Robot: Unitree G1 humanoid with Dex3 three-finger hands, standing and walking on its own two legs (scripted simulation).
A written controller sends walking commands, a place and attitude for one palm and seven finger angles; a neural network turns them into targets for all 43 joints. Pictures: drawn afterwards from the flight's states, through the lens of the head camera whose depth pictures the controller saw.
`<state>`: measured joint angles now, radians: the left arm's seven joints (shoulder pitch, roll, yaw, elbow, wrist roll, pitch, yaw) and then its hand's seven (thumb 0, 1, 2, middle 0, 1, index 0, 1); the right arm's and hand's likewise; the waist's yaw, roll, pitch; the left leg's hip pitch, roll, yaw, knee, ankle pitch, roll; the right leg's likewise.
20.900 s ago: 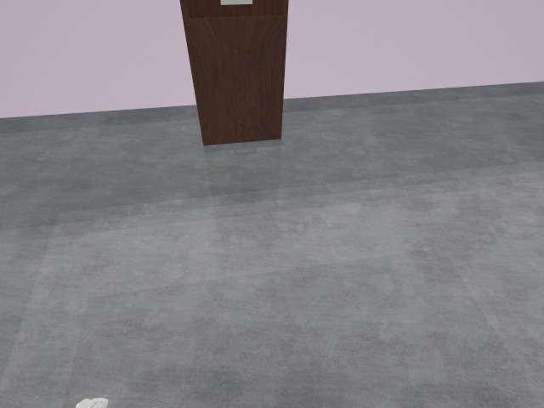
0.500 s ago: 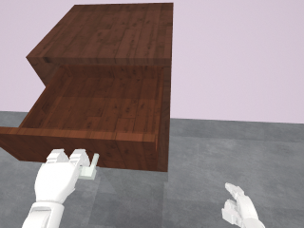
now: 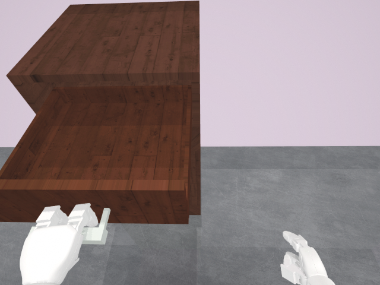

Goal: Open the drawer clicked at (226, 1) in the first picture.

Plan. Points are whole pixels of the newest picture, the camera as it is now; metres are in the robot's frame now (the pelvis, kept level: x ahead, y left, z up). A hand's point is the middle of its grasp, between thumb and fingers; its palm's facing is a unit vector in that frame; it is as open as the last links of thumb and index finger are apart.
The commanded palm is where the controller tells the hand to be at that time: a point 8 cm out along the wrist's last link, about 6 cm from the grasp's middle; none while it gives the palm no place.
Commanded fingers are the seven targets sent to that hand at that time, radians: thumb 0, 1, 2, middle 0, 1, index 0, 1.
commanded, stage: open the thumb to release the handle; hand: left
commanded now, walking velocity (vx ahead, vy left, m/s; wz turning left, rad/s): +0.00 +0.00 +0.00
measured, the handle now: (72, 224) +0.21 +0.25 +0.04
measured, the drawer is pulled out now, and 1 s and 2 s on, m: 0.30 0.29 0.29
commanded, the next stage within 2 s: lift the hand off the handle in 0.54 s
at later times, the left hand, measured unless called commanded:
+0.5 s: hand (63, 255) +0.16 +0.25 +0.03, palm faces +0.02 -0.06 -1.00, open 11.4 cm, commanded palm +0.14 +0.25 +0.08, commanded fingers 0.00 -0.50 0.30 -0.30 -1.20 -0.30 -1.20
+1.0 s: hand (69, 246) +0.18 +0.25 +0.03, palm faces +0.02 -0.05 -1.00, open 13.6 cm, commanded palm +0.16 +0.25 +0.09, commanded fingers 0.00 -0.50 0.30 -0.30 -1.20 -0.30 -1.20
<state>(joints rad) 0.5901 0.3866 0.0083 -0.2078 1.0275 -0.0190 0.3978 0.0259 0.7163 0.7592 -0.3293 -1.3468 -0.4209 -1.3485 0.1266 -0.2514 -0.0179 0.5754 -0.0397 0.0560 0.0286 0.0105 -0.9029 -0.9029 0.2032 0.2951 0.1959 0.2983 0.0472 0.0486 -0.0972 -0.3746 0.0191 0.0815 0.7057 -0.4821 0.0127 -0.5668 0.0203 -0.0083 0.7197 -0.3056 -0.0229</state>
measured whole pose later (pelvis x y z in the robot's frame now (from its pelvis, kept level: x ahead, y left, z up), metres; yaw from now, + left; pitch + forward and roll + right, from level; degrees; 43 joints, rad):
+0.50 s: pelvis -0.01 -0.01 +0.00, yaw +2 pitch +7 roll +0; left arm 0.46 0.39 0.00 -0.12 1.04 -0.04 0.36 0.00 -0.13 0.46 -0.35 -1.24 -0.35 -1.24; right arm 0.09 -0.22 0.00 0.60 -0.05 0.05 -0.01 0.01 -0.90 -0.90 0.20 0.30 0.20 0.30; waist 0.10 0.06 -0.07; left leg -0.35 0.00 0.04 0.69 -0.46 0.01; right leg -0.53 0.00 -0.04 0.71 -0.30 -0.03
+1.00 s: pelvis -0.03 -0.01 +0.00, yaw +3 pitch +5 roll +1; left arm 0.26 0.39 -0.02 0.04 1.04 -0.03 0.34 0.00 -0.49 0.30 -0.32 -1.20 -0.35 -1.24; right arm 0.12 -0.24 -0.02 0.64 -0.03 0.05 -0.04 0.01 -0.90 -0.90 0.20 0.30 0.20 0.30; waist 0.09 0.05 -0.05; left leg -0.36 0.00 0.03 0.68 -0.41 0.00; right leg -0.53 -0.01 -0.05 0.69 -0.26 -0.04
